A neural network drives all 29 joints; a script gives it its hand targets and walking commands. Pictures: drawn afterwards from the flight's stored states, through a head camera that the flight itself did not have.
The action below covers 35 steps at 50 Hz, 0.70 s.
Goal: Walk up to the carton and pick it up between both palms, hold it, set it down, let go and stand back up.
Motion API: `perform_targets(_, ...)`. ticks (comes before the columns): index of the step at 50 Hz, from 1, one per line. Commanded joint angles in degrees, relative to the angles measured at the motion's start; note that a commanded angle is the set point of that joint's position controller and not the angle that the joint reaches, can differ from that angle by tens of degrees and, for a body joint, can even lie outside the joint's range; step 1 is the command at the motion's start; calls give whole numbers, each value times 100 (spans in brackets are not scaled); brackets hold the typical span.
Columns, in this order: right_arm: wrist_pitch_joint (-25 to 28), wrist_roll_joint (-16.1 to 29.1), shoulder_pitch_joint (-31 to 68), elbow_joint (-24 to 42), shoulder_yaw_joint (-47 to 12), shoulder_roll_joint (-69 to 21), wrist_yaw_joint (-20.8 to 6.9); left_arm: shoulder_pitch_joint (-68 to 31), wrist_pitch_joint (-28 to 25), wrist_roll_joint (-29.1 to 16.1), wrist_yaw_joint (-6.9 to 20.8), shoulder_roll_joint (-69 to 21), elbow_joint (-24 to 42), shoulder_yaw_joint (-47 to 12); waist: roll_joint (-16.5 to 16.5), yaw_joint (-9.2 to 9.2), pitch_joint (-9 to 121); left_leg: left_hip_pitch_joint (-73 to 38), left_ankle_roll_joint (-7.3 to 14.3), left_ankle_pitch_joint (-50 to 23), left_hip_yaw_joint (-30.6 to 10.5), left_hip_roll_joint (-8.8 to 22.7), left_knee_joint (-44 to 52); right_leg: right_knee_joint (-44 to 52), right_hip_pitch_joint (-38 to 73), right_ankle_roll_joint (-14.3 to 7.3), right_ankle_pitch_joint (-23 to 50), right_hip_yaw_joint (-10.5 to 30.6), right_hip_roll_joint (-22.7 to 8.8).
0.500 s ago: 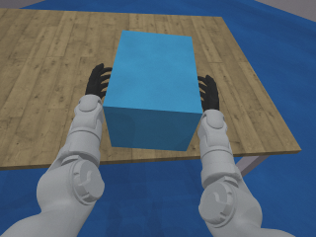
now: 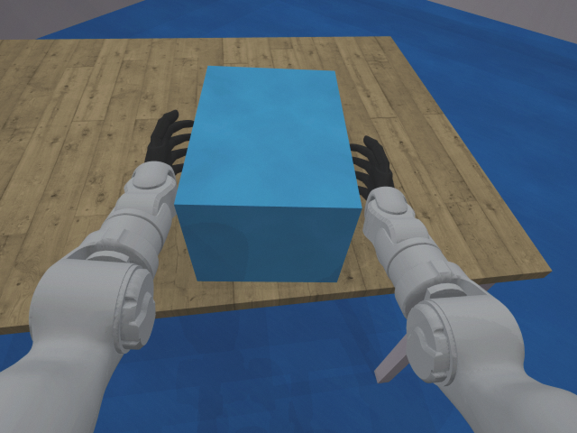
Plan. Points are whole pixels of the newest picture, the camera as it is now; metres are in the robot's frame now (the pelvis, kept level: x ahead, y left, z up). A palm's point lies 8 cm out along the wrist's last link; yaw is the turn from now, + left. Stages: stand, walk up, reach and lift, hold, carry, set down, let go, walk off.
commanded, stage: set down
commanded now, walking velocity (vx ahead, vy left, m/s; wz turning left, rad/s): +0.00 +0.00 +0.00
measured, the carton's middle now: (269, 170) +0.50 +0.04 +0.09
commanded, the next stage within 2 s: none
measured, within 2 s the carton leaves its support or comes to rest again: neither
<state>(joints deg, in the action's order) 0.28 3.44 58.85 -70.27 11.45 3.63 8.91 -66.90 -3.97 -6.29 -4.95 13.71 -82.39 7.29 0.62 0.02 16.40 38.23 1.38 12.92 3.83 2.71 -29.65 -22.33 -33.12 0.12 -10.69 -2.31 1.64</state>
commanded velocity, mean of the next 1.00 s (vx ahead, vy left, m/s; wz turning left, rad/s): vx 0.00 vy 0.00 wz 0.00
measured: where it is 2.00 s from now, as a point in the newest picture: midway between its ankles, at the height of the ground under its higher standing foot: outside the picture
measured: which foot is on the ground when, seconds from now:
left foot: down 0.00-1.00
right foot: down 0.00-1.00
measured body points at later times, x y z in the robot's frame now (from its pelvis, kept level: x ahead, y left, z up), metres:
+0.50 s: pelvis -0.04 -0.02 -0.02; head +0.04 +0.00 +0.42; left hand +0.45 +0.20 +0.12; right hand +0.45 -0.16 +0.11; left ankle -0.01 +0.10 -0.73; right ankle -0.02 -0.12 -0.73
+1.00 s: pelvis -0.05 -0.03 -0.01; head -0.01 +0.02 +0.44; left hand +0.42 +0.25 +0.17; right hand +0.43 -0.11 +0.17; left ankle -0.01 +0.10 -0.73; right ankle -0.02 -0.12 -0.73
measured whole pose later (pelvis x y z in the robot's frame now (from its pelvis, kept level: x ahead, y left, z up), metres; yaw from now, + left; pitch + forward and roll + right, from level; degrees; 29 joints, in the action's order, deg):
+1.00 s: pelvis -0.05 -0.03 -0.01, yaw +3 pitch +17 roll -1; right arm -17.6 22.3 66.3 -60.1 2.0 6.0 14.8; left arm -71.3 12.0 -25.0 -4.5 28.3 -73.4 -10.4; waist -3.5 -4.4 13.7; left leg 39.1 -0.6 8.2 -0.7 1.6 -30.1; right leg -28.7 -35.7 -2.2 -10.4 -4.8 1.3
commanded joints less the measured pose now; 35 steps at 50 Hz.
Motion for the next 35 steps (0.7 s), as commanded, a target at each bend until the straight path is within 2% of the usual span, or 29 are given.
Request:
perform_targets(1, 150, 896, 3518, 804, -673, 1533, 189, -3017, -22, -634, 43, 1190, 691, -577, 250, -24, 3984, -2860, -598, -3862, -166, -109, -544, -534, 1496, 148, 3362, -10, 176)
perform_targets(4, 75, 1182, 3294, 256, -961, 1464, 173, -2864, 52, -946, 172, 1077, 310, -1049, 235, -76, 3277, -2782, -556, -3676, -278, -65, -569, -499, 879, 80, 2694, -78, 199)
perform_targets(5, 145, 1275, 3350, 729, -943, 1808, 164, -3038, 23, -1036, 180, 1369, 1049, -1027, 471, -8, 3922, -3210, -576, -4258, -274, -47, -634, -555, 951, 37, 3107, -127, 240)
perform_targets(7, 178, 1306, 3342, 490, -986, 1625, 94, -2973, -48, -1120, 210, 1213, 840, -1209, 448, -73, 3767, -3195, -573, -4263, -343, -16, -718, -536, 595, 1, 2734, -212, 256)
perform_targets(9, 265, 1495, 3772, 1306, -889, 1993, -12, -3561, -182, -1354, 90, 1443, 2102, -1385, 727, -12, 4707, -3517, -691, -4933, -368, -11, -993, -682, 545, -41, 2897, -303, 330)
perform_targets(10, 176, 1592, 3613, 1121, -995, 1812, -74, -3533, -133, -1387, 100, 1335, 1716, -1485, 837, -222, 4605, -3656, -677, -4881, -420, 28, -1048, -623, 222, -69, 2596, -284, 312)
perform_targets(11, 191, 1681, 3615, 1632, -953, 2223, -144, -3540, -118, -1529, 36, 1612, 2438, -1583, 965, -160, 5235, -3901, -701, -5278, -473, 24, -1184, -723, 213, -91, 2847, -380, 376)
perform_targets(12, 10, 1481, 3903, 498, -1020, 1698, -176, -3678, -53, -1557, 119, 1289, 962, -1643, 813, -236, 4082, -3344, -585, -4416, -552, 40, -1269, -673, -520, -82, 1865, -296, 266)
perform_targets(13, 147, 1604, 2880, 1545, -1154, 2023, -187, -2802, 1, -1432, 139, 1435, 2454, -1510, 956, -65, 4745, -3874, -555, -4781, -483, -32, -1027, -692, 208, -48, 2820, -318, 287)
perform_targets(14, -12, 1581, 4089, 1313, -872, 2263, -146, -3784, 90, -1576, 159, 1739, 1815, -1559, 814, -185, 4578, -3177, -548, -4182, -421, -44, -981, -735, 87, -53, 2516, -222, 200)
perform_targets(15, -50, 1472, 3430, 925, -1055, 1622, -148, -3279, 29, -1529, 243, 1217, 1515, -1732, 691, -226, 4096, -2820, -413, -3644, -503, -118, -998, -840, 74, -27, 2464, -188, 147)
perform_targets(16, 167, 1799, 2832, 2260, -1238, 2125, -108, -2794, 56, -1459, 246, 1663, 3112, -1380, 757, -4, 5221, -3310, -409, -4273, -422, -191, -883, -975, 1057, 49, 3758, -169, 173)
perform_targets(17, -93, 1583, 4829, 1501, -878, 1974, -50, -4427, 84, -1637, 259, 1849, 1495, -1444, 528, -194, 4748, -2059, -320, -3069, -325, -219, -879, -1068, 446, 103, 2632, -75, 68)
perform_targets(18, 162, 1962, 3088, 2844, -1182, 1981, -127, -3039, -112, -1618, 152, 1591, 3634, -1477, 639, 0, 5915, -2563, -309, -3800, -444, -240, -867, -1289, 1546, 93, 3959, -52, 134)
perform_targets(19, -231, 1573, 5090, 1473, -1005, 1333, -83, -4600, -50, -1681, 257, 1546, 1071, -1543, 317, -321, 4690, -1164, -157, -2153, -366, -256, -850, -1267, 596, 96, 2212, 77, -53)
perform_targets(20, 71, 1928, 3004, 3907, -1204, 2153, -93, -2888, 22, -1531, 133, 1814, 4474, -1296, 760, 119, 6790, -2676, -253, -3578, -342, -291, -604, -1252, 2377, 131, 4064, 39, 68)
perform_targets(21, -414, 1464, 5468, 2021, -753, 1679, -15, -4768, 222, -1645, 208, 1797, 1322, -1334, 259, -367, 5125, -1053, -151, -1843, -316, -252, -676, -1323, 980, 125, 2175, 117, -76)
perform_targets(22, -231, 1708, 3071, 3562, -1009, 2068, 21, -2754, 287, -1443, 140, 1878, 3674, -1097, 441, 16, 6105, -2136, -150, -2829, -370, -322, -517, -1224, 2298, 207, 3473, 128, -8)
perform_targets(23, -547, 1622, 4689, 2764, -672, 2418, 132, -4081, 479, -1660, 151, 2521, 2542, -1112, 185, -272, 5591, -1592, -171, -2165, -315, -323, -533, -1200, 1671, 198, 2759, 127, 15)
perform_targets(24, -731, 1529, 4121, 2134, -884, 1986, 154, -3425, 656, -1576, 171, 2095, 1591, -1247, 27, -267, 4655, -1239, -100, -1681, -360, -315, -440, -1066, 1525, 245, 2228, 177, -50)
perform_targets(25, -730, 1615, 3619, 2809, -909, 2085, 237, -3225, 687, -1503, 178, 2428, 2540, -954, -42, -159, 4755, -1462, -30, -1704, -334, -347, -249, -1034, 1850, 280, 2337, 160, 7)
perform_targets(26, -954, 1514, 4782, 2351, -732, 2172, 303, -4154, 808, -1692, 159, 2563, 1890, -1161, -93, -239, 4410, -1109, -37, -1290, -301, -331, -199, -987, 1572, 259, 1718, 175, -42)
perform_targets(27, -927, 1538, 3558, 2360, -938, 1668, 311, -3150, 817, -1587, 141, 2167, 2076, -1106, -69, -224, 4053, -1222, -2, -1287, -372, -284, -108, -878, 1673, 214, 1650, 181, -27)
perform_targets(28, -953, 1659, 4355, 2807, -801, 1941, 326, -4016, 776, -1708, 83, 2466, 2613, -1234, 65, -237, 4441, -1365, -48, -1457, -352, -274, -115, -919, 1604, 121, 1680, 117, 18)
perform_targets(29, -1129, 1594, 4770, 2134, -782, 1681, 311, -4466, 743, -1902, 32, 2339, 1731, -1445, 128, -373, 4059, -989, -79, -927, -369, -241, -141, -889, 1164, 63, 987, 104, -66)
perform_targets(30, -1028, 1719, 3737, 2805, -915, 1683, 299, -3669, 767, -1873, -10, 2245, 2623, -1486, 323, -314, 4527, -1687, -121, -1488, -390, -229, -129, -841, 1504, 15, 1604, 67, 3)
perform_targets(32, -1219, 1691, 4644, 2581, -820, 1700, 344, -4276, 888, -1978, 2, 2299, 1890, -1563, 333, -310, 4550, -1614, -156, -1337, -321, -238, -229, -805, 1322, -18, 1381, 97, -11)
perform_targets(33, -1271, 1810, 4540, 2807, -856, 1842, 358, -4229, 982, -1993, 2, 2366, 2320, -1603, 447, -329, 4682, -1772, -186, -1432, -317, -239, -106, -726, 1549, -16, 1601, 82, -14)
perform_targets(35, -1403, 1742, 4365, 2154, -932, 1506, 425, -4025, 1139, -1999, 83, 2136, 1525, -1653, 428, -373, 3957, -1461, -126, -936, -333, -241, -72, -699, 1433, -43, 1080, 175, -82)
